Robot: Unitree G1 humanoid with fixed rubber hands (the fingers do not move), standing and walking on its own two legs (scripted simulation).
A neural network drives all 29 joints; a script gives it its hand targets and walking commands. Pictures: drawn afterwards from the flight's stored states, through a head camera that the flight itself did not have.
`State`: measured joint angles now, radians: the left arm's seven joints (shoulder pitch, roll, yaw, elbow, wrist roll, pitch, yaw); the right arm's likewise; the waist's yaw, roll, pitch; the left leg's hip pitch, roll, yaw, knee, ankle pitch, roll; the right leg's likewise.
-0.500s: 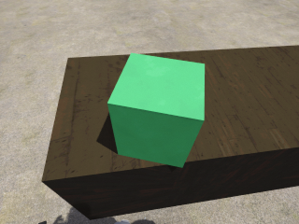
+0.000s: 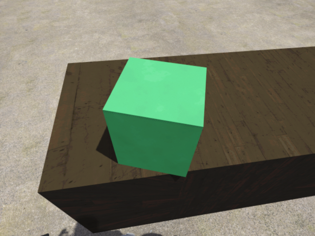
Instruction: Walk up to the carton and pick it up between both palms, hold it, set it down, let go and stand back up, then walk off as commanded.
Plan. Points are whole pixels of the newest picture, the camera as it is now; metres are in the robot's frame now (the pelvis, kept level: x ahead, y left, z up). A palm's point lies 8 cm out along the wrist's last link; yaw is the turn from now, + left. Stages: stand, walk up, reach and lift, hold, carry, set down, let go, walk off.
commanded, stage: walk up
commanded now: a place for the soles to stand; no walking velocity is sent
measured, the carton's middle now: (158, 119) +0.43 +0.01 +0.04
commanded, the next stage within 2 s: none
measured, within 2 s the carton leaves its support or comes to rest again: neither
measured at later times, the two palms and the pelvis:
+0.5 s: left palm out of the picture +0.10 +0.31 -0.10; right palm out of the picture +0.06 -0.32 -0.10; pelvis +0.00 +0.00 +0.00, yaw +0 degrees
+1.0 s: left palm out of the picture +0.11 +0.30 -0.09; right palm out of the picture +0.06 -0.32 -0.10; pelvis +0.00 -0.01 +0.00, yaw +0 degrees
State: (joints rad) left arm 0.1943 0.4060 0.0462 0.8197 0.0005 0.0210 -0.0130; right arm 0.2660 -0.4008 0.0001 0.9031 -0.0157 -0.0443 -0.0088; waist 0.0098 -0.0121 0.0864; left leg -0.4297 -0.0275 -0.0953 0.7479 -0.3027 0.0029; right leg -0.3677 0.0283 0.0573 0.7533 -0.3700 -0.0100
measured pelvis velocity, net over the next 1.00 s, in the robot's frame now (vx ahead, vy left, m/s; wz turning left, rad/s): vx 0.00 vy -0.01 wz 0.00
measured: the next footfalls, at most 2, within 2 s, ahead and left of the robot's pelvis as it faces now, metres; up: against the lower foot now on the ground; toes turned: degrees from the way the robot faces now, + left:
none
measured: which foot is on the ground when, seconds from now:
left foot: down 0.00-1.00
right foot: down 0.00-1.00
